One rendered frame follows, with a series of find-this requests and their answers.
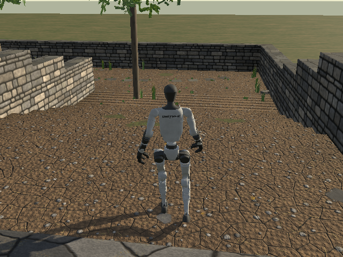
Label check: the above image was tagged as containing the robot left forearm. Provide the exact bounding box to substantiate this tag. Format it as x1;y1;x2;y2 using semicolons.
138;130;150;153

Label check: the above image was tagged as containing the robot right upper arm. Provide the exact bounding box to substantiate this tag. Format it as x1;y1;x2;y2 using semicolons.
182;107;198;136

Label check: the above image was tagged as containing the left robot hand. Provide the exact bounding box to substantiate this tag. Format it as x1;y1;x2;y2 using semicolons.
137;151;149;164

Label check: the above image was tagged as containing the humanoid robot head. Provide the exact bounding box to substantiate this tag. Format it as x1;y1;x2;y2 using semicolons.
162;84;180;110

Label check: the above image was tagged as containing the robot right forearm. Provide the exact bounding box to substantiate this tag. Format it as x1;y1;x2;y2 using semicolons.
193;128;202;145

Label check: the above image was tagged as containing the robot left upper arm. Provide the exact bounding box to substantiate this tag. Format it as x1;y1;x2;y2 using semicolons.
145;108;160;138

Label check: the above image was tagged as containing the robot right shin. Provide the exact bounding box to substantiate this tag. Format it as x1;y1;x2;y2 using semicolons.
182;179;190;215

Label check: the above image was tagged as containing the right robot hand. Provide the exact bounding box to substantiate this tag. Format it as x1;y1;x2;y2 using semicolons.
191;143;203;153

